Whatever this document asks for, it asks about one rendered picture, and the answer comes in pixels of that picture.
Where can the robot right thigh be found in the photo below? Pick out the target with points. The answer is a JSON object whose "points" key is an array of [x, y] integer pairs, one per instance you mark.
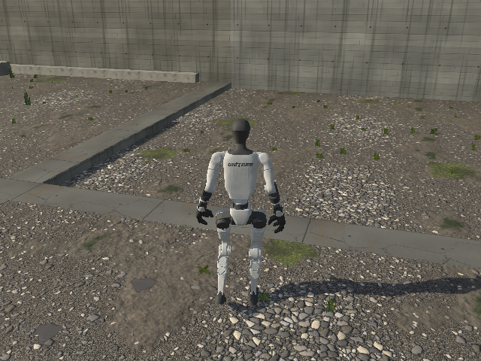
{"points": [[258, 223]]}

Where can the left robot upper arm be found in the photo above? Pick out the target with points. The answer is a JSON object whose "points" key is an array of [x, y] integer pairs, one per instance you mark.
{"points": [[212, 172]]}

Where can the left robot shin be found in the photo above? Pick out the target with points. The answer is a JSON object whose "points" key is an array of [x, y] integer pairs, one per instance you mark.
{"points": [[222, 270]]}

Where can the left robot forearm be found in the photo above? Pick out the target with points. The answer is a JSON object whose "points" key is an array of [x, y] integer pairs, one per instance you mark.
{"points": [[204, 199]]}

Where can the right robot upper arm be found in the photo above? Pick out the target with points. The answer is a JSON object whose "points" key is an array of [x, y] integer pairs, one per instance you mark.
{"points": [[267, 170]]}

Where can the robot right hand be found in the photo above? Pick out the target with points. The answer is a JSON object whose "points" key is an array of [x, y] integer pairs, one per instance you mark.
{"points": [[280, 221]]}

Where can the right robot forearm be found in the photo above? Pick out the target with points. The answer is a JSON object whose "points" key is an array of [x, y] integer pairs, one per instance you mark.
{"points": [[276, 203]]}

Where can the robot left hand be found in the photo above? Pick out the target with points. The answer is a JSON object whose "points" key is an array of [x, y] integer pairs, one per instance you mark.
{"points": [[205, 213]]}

